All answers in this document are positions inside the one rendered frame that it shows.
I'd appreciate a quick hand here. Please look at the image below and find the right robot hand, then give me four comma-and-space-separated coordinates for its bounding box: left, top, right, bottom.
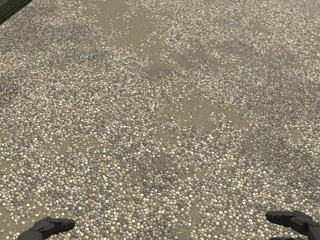
265, 210, 320, 240

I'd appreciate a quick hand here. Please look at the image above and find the left robot hand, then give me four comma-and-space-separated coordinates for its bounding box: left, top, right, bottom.
17, 216, 75, 240

